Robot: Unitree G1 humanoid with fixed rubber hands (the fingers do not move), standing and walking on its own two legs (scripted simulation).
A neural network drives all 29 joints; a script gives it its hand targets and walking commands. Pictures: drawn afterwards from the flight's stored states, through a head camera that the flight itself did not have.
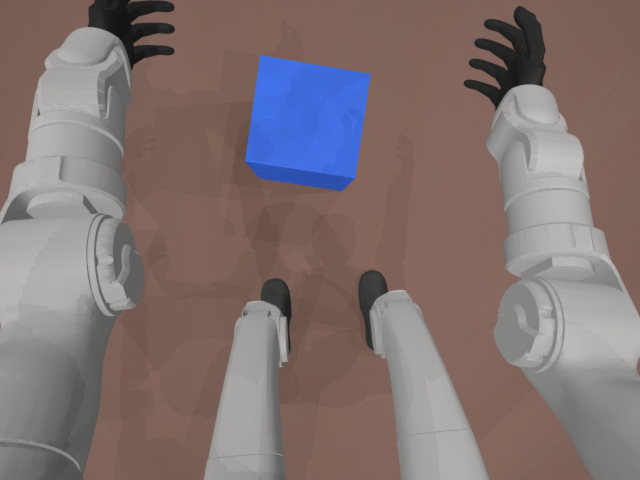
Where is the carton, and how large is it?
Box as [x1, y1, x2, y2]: [245, 55, 370, 190]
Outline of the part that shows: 260,55 245,161 260,178 338,190 343,189 355,177 370,74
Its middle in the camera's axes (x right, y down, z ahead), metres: -0.03 -0.22 +0.85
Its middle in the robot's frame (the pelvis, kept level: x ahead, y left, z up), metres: +0.56 -0.01 -0.54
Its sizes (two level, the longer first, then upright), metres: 0.210 0.200 0.250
